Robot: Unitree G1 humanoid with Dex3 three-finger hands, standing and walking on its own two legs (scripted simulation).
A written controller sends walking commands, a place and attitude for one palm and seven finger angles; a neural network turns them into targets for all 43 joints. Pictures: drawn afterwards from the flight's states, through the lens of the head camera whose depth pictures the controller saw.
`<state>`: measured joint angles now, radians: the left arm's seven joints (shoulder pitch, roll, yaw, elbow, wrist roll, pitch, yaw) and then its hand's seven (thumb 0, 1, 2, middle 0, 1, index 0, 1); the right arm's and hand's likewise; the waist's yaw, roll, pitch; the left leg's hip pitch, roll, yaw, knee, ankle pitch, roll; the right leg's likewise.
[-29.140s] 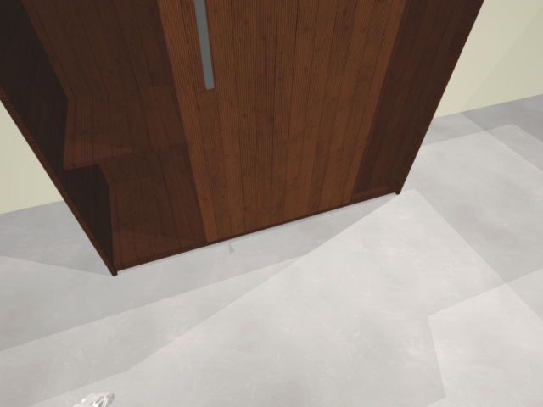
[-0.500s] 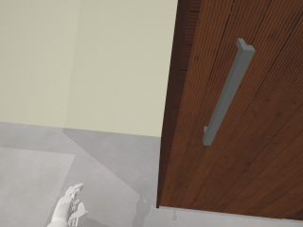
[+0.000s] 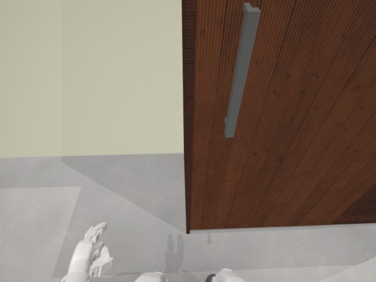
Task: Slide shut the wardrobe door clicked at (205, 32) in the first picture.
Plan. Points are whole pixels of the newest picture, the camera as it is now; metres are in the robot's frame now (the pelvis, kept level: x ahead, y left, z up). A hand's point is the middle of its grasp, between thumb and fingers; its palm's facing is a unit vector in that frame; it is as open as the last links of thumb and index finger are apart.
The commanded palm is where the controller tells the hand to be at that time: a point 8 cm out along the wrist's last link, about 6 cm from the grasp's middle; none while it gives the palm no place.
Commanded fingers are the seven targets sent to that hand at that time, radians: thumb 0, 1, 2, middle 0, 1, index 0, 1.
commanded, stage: step back with the hand held close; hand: right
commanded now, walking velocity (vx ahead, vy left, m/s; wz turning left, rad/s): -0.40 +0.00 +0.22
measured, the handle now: (236, 81) +0.48 -0.07 +0.20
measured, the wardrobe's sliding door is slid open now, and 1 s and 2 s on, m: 0.00 0.00 0.00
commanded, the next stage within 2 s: stop stepping back and stand still in 0.14 s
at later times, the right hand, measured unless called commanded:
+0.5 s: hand out of the picture +0.11 -0.27 +0.19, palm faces +0.29 +0.85 -0.44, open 7.4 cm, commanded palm +0.06 -0.31 +0.21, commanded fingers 0.00 -0.90 -0.90 0.20 0.30 0.20 0.30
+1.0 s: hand out of the picture +0.07 -0.27 +0.19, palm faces +0.31 +0.84 -0.44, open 7.4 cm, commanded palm +0.02 -0.31 +0.21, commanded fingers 0.00 -0.90 -0.90 0.20 0.30 0.20 0.30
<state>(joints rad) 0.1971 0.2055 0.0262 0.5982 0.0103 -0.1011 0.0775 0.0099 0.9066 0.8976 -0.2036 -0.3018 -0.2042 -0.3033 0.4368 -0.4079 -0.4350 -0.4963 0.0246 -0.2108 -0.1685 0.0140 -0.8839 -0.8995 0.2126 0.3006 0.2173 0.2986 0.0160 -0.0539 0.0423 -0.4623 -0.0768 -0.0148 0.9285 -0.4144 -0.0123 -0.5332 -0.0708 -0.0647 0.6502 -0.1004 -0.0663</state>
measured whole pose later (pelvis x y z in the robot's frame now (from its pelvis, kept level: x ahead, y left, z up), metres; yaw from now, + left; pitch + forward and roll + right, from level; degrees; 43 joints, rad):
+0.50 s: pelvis -0.13 -0.03 +0.03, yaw +9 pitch +0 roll +0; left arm 0.21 0.19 0.00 0.56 0.00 -0.10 0.07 0.01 0.91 0.90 -0.20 -0.30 -0.20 -0.30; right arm 0.58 -0.43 -0.44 -0.51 0.05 -0.15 -0.15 0.02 -0.89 -0.90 0.21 0.30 0.22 0.30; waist 0.02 0.06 -0.03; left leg -0.37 -0.03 -0.02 0.71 -0.34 -0.02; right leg -0.26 -0.03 -0.08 0.49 -0.22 -0.01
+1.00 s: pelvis -0.17 -0.04 +0.01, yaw +11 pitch -3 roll -1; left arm 0.27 0.21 0.02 0.66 0.01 -0.09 0.09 0.01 0.91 0.90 -0.20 -0.30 -0.20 -0.30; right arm 0.53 -0.41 -0.43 -0.44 0.03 -0.18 -0.18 0.01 -0.88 -0.90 0.21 0.30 0.22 0.30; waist 0.03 0.02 -0.01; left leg -0.32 -0.03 0.01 0.79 -0.44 0.02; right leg -0.30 -0.05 -0.08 0.60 -0.24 0.00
